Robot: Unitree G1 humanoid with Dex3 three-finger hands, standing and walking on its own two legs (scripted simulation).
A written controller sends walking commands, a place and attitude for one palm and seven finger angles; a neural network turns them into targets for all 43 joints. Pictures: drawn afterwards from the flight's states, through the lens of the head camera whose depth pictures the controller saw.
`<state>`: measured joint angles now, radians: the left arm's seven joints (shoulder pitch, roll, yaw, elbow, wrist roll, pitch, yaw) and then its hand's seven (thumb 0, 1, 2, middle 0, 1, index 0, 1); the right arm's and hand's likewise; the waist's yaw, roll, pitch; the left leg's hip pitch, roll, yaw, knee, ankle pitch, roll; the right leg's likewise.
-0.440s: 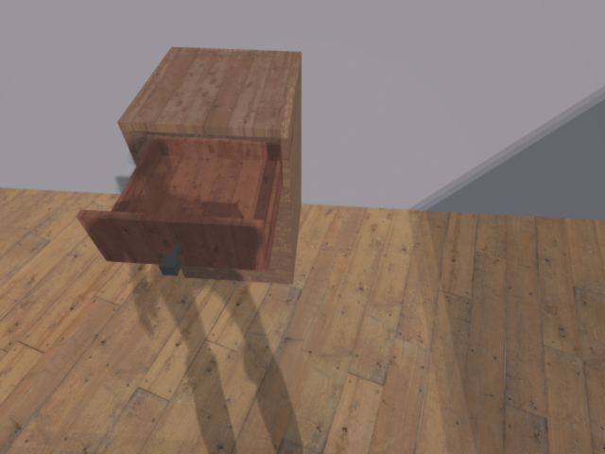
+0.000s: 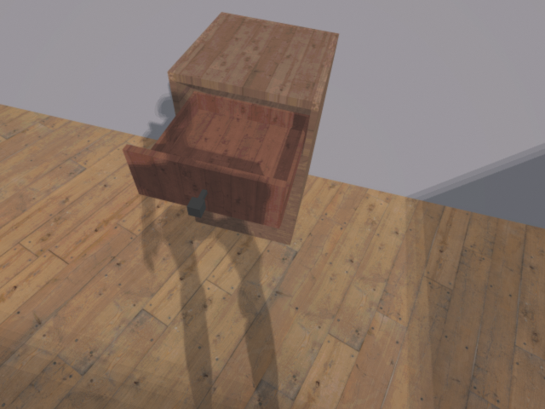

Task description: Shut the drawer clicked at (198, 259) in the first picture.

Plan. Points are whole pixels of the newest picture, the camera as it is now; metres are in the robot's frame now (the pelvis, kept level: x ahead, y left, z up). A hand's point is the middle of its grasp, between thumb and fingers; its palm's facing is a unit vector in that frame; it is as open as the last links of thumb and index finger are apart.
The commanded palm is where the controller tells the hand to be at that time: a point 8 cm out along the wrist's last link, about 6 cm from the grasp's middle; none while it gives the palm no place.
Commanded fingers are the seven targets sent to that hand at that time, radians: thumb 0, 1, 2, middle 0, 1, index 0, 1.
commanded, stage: turn or walk to find it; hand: left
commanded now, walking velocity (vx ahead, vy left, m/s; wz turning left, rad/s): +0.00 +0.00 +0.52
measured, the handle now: (199, 202) +0.57 +0.19 -0.14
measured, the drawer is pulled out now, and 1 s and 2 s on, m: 0.30 0.30 0.30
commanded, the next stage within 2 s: stand and wait in 0.16 s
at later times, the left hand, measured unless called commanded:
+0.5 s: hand out of the picture +0.03 +0.16 -0.16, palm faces +0.19 -0.95 -0.24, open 7.3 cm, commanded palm none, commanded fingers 0.00 0.90 0.90 -0.20 -0.30 -0.20 -0.30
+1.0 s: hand out of the picture +0.04 +0.15 -0.16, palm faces +0.22 -0.95 -0.21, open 7.3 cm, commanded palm none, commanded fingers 0.00 0.90 0.90 -0.20 -0.30 -0.20 -0.30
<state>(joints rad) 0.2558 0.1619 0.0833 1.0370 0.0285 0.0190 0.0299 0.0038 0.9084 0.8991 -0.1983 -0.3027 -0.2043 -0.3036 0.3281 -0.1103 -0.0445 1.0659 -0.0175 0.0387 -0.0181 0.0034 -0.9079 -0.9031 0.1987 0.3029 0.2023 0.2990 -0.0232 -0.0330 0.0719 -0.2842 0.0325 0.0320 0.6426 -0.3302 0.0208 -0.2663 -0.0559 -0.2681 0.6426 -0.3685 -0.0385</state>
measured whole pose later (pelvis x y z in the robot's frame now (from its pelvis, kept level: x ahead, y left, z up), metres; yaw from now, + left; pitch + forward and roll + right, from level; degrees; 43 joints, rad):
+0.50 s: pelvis +0.02 -0.03 +0.01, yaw +9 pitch -1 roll +1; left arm 0.24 0.17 0.05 0.99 0.03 0.01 0.02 0.00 0.91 0.90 -0.20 -0.30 -0.20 -0.30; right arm 0.18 -0.21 -0.06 0.97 -0.01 0.02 -0.01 0.00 -0.91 -0.90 0.20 0.30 0.20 0.30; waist 0.00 0.01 0.11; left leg -0.27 0.00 -0.02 0.59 -0.31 0.00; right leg -0.25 -0.03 -0.02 0.56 -0.30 0.00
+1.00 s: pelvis +0.05 -0.03 +0.01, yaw +10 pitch -1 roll +0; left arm 0.19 0.17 0.05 1.10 0.01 0.01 0.03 0.01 0.91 0.90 -0.20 -0.30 -0.20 -0.30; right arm 0.24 -0.14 -0.03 1.11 -0.01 0.02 -0.04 0.00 -0.92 -0.90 0.20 0.30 0.20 0.30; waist 0.00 0.00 0.10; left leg -0.17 0.01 -0.06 0.47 -0.28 -0.03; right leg -0.16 -0.02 -0.05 0.49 -0.31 0.00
